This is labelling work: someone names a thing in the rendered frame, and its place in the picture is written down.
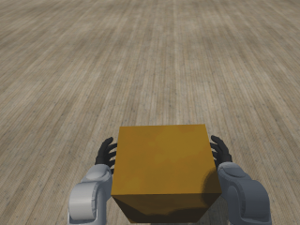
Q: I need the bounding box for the robot left hand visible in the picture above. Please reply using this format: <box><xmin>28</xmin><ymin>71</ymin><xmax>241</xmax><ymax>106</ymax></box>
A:
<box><xmin>95</xmin><ymin>137</ymin><xmax>117</xmax><ymax>175</ymax></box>

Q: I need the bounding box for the carton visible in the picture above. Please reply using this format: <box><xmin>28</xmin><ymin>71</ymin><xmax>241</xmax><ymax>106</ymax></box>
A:
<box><xmin>111</xmin><ymin>124</ymin><xmax>222</xmax><ymax>224</ymax></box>

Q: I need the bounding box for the robot right forearm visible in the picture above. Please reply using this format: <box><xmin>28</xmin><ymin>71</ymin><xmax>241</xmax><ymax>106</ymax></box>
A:
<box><xmin>217</xmin><ymin>161</ymin><xmax>273</xmax><ymax>225</ymax></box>

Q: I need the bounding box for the robot left forearm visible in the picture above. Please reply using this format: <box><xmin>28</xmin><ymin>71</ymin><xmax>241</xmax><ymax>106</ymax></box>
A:
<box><xmin>67</xmin><ymin>164</ymin><xmax>113</xmax><ymax>225</ymax></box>

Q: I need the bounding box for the robot right hand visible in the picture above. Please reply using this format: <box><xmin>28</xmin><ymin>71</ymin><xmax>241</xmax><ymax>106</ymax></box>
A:
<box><xmin>210</xmin><ymin>135</ymin><xmax>233</xmax><ymax>171</ymax></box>

